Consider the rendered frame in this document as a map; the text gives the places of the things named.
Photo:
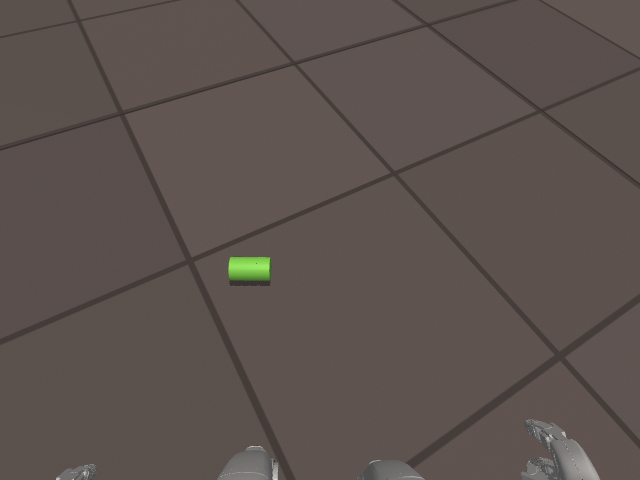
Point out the can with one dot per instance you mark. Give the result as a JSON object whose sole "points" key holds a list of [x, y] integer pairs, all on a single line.
{"points": [[250, 268]]}

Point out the right robot hand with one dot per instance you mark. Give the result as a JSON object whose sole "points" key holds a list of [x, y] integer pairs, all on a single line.
{"points": [[570, 462]]}

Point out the left robot hand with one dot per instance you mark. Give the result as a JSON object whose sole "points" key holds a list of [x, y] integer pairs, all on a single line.
{"points": [[85, 472]]}

